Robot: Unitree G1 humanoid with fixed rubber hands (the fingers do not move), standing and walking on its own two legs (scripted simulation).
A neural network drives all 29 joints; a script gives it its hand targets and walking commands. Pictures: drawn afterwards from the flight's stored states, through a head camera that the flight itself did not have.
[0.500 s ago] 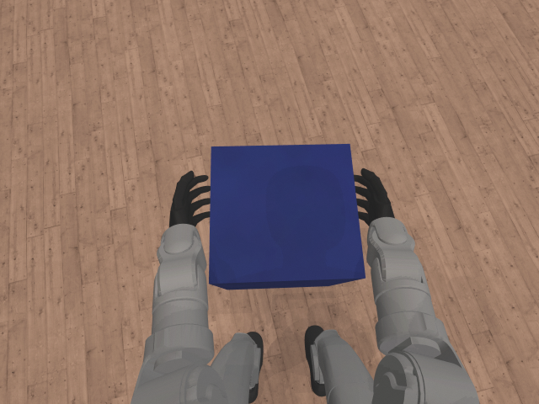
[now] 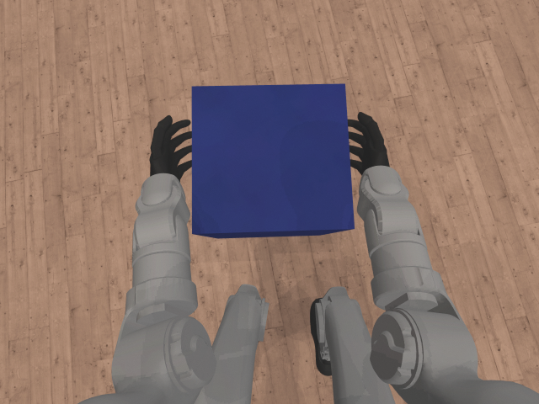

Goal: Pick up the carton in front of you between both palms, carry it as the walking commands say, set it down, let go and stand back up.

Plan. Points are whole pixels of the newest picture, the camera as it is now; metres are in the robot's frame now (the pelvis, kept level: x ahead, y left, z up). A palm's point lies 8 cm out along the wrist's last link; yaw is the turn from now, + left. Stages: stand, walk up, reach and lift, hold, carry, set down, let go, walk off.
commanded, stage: set down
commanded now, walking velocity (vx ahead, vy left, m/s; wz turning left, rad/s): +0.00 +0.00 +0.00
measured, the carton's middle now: (269, 176) +0.45 +0.06 -0.15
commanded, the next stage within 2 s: none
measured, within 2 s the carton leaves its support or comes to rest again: rests again in 1.42 s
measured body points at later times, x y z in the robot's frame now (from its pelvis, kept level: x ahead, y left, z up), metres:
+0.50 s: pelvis -0.03 +0.00 -0.13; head +0.27 +0.01 +0.20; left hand +0.45 +0.23 -0.23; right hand +0.50 -0.07 -0.24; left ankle +0.06 +0.12 -0.58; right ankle +0.08 -0.11 -0.58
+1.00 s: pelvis -0.04 +0.00 -0.22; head +0.33 +0.02 +0.04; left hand +0.47 +0.24 -0.38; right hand +0.54 -0.05 -0.39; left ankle +0.06 +0.12 -0.58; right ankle +0.08 -0.11 -0.58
